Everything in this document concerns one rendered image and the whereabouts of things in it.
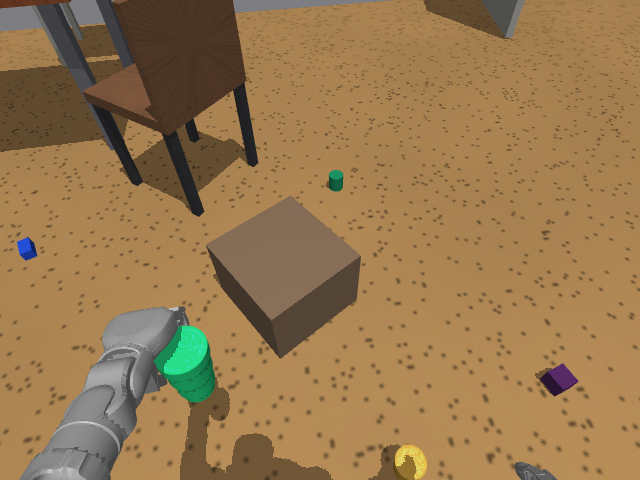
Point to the table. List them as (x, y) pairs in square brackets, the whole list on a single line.
[(68, 46)]

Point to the left robot hand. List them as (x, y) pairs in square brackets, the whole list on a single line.
[(152, 329)]

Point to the right robot hand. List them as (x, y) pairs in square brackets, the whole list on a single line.
[(528, 472)]

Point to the left robot arm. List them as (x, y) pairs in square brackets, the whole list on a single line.
[(90, 437)]

